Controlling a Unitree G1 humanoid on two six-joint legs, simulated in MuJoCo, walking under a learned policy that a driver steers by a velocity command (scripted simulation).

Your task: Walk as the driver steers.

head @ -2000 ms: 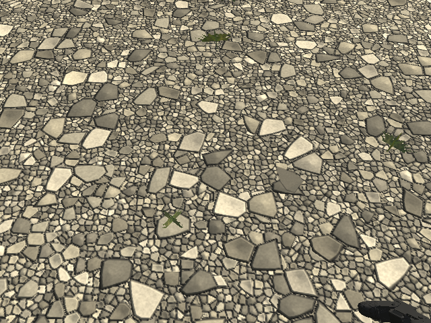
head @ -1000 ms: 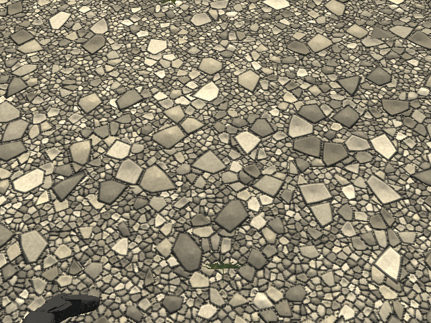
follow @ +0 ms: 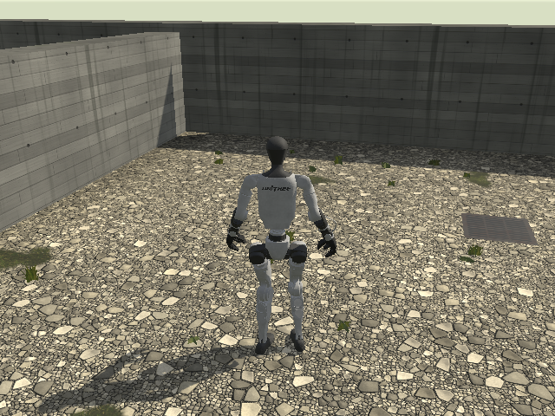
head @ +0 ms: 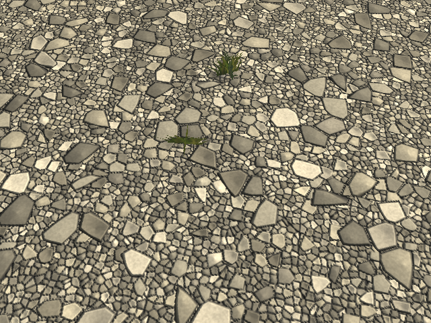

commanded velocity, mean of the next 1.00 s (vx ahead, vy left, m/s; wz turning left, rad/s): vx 0.00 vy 0.00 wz -0.30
